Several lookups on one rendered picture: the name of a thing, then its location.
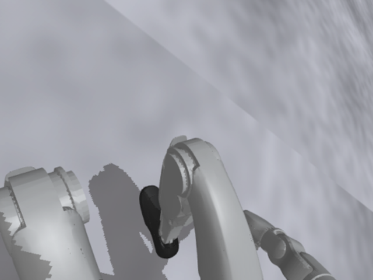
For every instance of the right robot foot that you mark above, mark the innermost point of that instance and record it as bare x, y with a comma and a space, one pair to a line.
150, 207

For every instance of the right robot arm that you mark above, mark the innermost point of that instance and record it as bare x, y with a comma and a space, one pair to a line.
290, 256

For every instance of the right robot hand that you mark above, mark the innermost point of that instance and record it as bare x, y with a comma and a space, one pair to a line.
258, 227

